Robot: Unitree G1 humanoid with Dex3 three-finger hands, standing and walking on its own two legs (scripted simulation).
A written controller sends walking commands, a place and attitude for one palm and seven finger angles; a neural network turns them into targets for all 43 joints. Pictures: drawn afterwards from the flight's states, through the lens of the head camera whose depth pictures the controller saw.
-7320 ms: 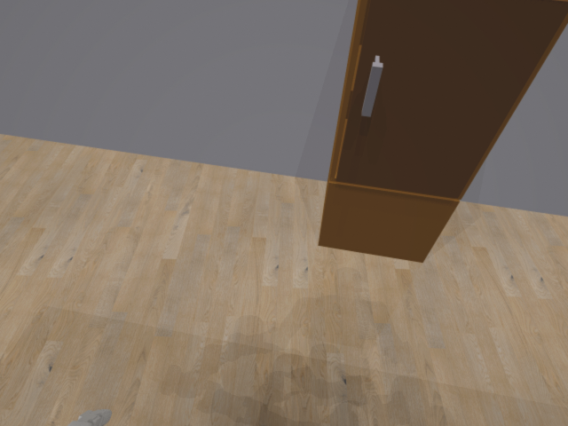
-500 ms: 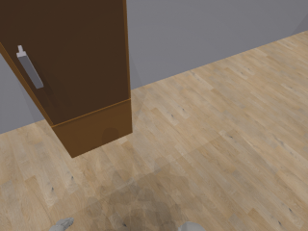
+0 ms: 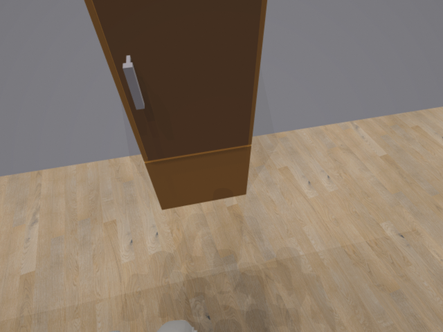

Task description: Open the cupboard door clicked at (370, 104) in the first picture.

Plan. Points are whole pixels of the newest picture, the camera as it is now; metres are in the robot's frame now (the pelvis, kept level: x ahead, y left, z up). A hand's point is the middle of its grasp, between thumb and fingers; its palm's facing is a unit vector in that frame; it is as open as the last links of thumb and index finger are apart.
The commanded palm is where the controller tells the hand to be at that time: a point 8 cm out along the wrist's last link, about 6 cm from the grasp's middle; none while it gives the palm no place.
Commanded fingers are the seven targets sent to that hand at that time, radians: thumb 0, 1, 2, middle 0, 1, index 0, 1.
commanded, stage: turn to face it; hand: left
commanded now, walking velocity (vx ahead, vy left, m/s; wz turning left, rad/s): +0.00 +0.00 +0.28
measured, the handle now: (134, 82) +0.73 +0.28 +0.03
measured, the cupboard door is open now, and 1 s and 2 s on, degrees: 0 0 0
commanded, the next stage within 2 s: take the last steps up to it in 0.20 s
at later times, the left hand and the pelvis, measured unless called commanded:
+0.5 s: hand out of the picture +0.02 +0.24 -0.16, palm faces +0.12 -0.97 -0.20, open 7.3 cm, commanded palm none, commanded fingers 0.00 0.90 0.90 -0.20 -0.30 -0.20 -0.30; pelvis -0.01 +0.05 +0.01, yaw +6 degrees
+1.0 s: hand out of the picture -0.04 +0.16 -0.17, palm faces +0.23 -0.97 -0.10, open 7.3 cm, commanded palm none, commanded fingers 0.00 0.90 0.90 -0.20 -0.30 -0.20 -0.30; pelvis +0.09 +0.04 +0.00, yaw +7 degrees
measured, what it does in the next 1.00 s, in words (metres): walks ahead: left foot, then right foot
